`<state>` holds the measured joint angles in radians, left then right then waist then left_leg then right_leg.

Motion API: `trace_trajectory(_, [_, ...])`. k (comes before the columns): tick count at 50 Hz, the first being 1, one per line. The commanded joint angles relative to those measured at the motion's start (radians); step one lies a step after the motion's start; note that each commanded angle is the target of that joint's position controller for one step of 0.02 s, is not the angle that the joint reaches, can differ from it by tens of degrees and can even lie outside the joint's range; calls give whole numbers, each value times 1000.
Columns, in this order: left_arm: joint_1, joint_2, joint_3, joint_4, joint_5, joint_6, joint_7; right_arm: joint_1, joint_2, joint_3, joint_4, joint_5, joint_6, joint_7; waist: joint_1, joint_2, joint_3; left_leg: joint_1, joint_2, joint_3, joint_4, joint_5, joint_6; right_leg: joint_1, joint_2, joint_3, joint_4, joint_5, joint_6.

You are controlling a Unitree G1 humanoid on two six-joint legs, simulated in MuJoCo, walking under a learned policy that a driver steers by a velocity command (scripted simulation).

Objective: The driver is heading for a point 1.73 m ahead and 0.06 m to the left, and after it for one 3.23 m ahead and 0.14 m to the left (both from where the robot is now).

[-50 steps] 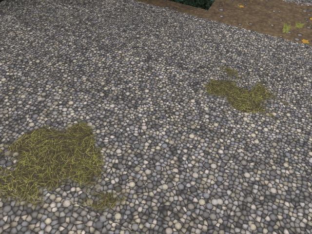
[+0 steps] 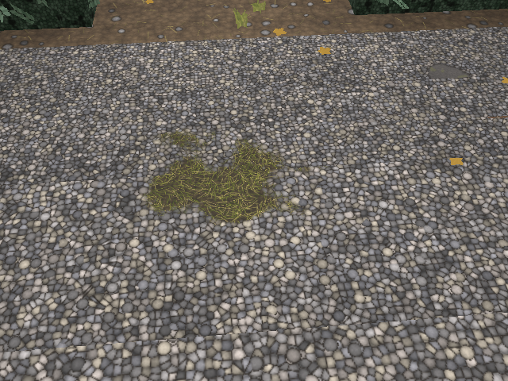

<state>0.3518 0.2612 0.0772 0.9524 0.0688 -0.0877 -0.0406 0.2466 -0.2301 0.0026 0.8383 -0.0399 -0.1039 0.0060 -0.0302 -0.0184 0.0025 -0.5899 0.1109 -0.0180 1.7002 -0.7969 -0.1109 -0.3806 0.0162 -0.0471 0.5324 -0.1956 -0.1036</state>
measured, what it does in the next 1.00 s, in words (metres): walks ahead: left foot, then right foot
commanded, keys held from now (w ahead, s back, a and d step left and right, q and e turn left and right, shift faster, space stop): e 0.20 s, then no key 0.80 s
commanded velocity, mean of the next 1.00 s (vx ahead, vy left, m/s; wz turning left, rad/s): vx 0.03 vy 0.00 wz -0.25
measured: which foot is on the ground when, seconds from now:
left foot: up 0.00-0.18, down 0.20-1.00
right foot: down 0.00-0.22, up 0.24-0.48, down 0.50-1.00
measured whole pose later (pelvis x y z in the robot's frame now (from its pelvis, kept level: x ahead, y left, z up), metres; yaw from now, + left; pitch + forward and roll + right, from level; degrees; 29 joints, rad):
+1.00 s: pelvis +0.11 +0.07 +0.00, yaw -15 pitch +0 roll +0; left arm 0.22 0.27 0.05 0.82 0.00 -0.07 -0.07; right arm 0.10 -0.26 -0.07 0.85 -0.01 -0.08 0.07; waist -0.02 0.01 0.03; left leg -0.31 0.05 0.13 0.55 -0.25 0.03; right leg -0.19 -0.01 -0.03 0.53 -0.35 0.00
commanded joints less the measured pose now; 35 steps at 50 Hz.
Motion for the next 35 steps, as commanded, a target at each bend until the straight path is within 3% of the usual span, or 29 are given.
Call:
trace_trajectory(1, [-116,89,-1,-160,-28,-61,-8,215,-1,0,-40,-9,-18,-12,-98,-5,7,116,18,-53,-468,470,71,-278,-289,212,-245,805,-284])
trace_trajectory(2, [-204,164,14,-210,-21,-60,-13,244,-27,-11,-22,-12,-5,12,-137,-29,-10,229,-11,-3,-681,636,81,-329,-211,145,-233,683,-245])
trace_trajectory(3, [-215,202,22,-236,-3,-56,-20,204,-41,-15,-22,-8,8,32,-127,-66,-29,291,-32,25,-721,728,96,-343,-196,162,-236,701,-235])
trace_trajectory(4, [-193,199,26,-246,-2,-50,-27,169,-39,-11,-32,0,20,41,-112,-77,-33,297,-34,15,-802,760,93,-297,-204,190,-236,675,-218])
trace_trajectory(6, [-142,194,42,-256,-25,-39,-39,111,-70,-12,-42,13,36,25,-66,-68,-49,294,-47,-7,-927,784,62,-153,-226,258,-209,548,-197])
trace_trajectory(8, [-128,161,41,-260,-26,-23,-54,50,-130,-31,-61,3,30,-1,-40,-41,-51,309,-47,-16,-1047,788,68,-69,-255,327,-142,355,-182])
trace_trajectory(9, [-113,144,36,-262,-20,-19,-58,15,-163,-45,-77,6,20,-10,-26,-25,-59,344,-46,-15,-1102,789,94,-54,-237,350,-110,261,-159])
trace_trajectory(10, [-80,115,26,-259,-24,-15,-57,-1,-195,-59,-98,14,9,-18,-21,-6,-85,395,-32,-4,-1158,871,155,-35,-192,359,-59,180,-112])
trace_trajectory(11, [1,61,15,-271,-32,-9,-50,-12,-271,-78,-129,23,-7,-25,14,126,-167,507,108,-128,-1245,1231,317,-43,-69,267,87,-12,-9])
trace_trajectory(12, [79,-13,-13,-299,-26,-10,-26,-1,-325,-96,-163,28,-21,-27,38,341,-283,727,341,-418,-1371,1310,591,-246,93,100,270,-413,99])
trace_trajectory(13, [-12,81,10,-311,-18,-4,-6,56,-281,-95,-149,-8,-30,-32,-20,229,-224,716,350,-505,-1409,1113,568,-360,69,136,437,-545,140])
trace_trajectory(14, [-69,115,15,-306,-20,13,14,28,-254,-96,-143,1,-25,-34,-22,164,-183,635,289,-433,-1446,852,469,-371,36,161,507,-466,149])
trace_trajectory(15, [-67,135,20,-281,-11,26,37,-60,-202,-88,-164,27,-11,-29,15,139,-157,551,235,-336,-1470,744,400,-333,13,146,551,-401,167])
trace_trajectory(16, [-26,114,15,-262,-4,33,46,-111,-168,-78,-180,45,-2,-25,50,169,-137,455,195,-263,-1482,777,376,-252,0,134,599,-338,176])
trace_trajectory(17, [-5,97,6,-250,2,31,38,-148,-171,-84,-198,42,-1,-23,73,144,-111,343,173,-194,-1500,845,368,-162,-6,99,661,-282,175])
trace_trajectory(19, [40,53,-12,-225,-18,39,5,-209,-166,-90,-222,20,-4,-22,103,60,-89,228,83,-40,-1523,785,313,-29,-17,31,554,-173,170])
trace_trajectory(20, [39,37,-19,-210,-28,43,-20,-213,-140,-82,-218,34,-8,-17,96,60,-80,220,49,3,-1507,691,270,21,-46,22,427,-135,186])
trace_trajectory(22, [-5,21,-27,-202,-45,43,-81,-173,-119,-70,-191,62,-4,5,44,98,-57,243,63,-33,-1446,486,215,83,-76,25,186,-207,232])
trace_trajectory(23, [-12,41,-19,-208,-60,37,-102,-174,-133,-68,-180,68,7,29,47,86,-49,238,85,-75,-1409,408,212,136,-72,20,65,-183,237])
trace_trajectory(24, [-12,52,-17,-206,-76,31,-108,-178,-146,-67,-165,70,23,59,67,52,-49,216,104,-108,-1365,376,219,212,-68,9,-83,-18,223])
trace_trajectory(25, [-30,54,-17,-222,-87,24,-98,-127,-121,-58,-133,55,30,87,60,72,-70,191,122,-146,-1350,403,209,283,-71,18,-106,80,195])
trace_trajectory(26, [-35,62,-23,-256,-93,12,-79,-54,-72,-44,-97,47,28,103,52,81,-119,205,132,-160,-1326,417,170,329,-134,80,-98,170,124])
trace_trajectory(27, [-150,185,-1,-289,-86,-2,-67,48,-94,-60,-108,37,17,84,-68,-30,-82,242,34,-18,-1305,456,152,194,-160,151,-88,103,-31])
trace_trajectory(28, [-168,174,8,-279,-65,-2,-71,-59,-166,-83,-125,32,7,57,-35,-19,-46,324,-18,76,-1237,521,131,41,-147,183,-143,-97,-62])
trace_trajectory(29, [-174,159,7,-272,-69,-4,-67,-117,-190,-94,-133,26,4,45,-30,15,-61,387,-12,77,-1218,566,144,-4,-132,161,-157,-154,-36])
trace_trajectory(31, [-186,111,-5,-276,-74,-2,-55,-126,-180,-94,-123,40,1,36,-23,23,-37,367,7,53,-1245,635,172,25,-109,135,-138,-119,10])
trace_trajectory(33, [-112,95,-8,-243,-80,1,-51,-130,-127,-79,-117,44,0,52,1,27,-45,368,13,47,-1251,706,180,70,-96,119,-120,-97,35])
trace_trajectory(35, [-81,95,-6,-224,-74,5,-51,-127,-124,-82,-105,39,4,63,7,18,-38,375,6,54,-1240,724,179,76,-88,107,-118,-85,42])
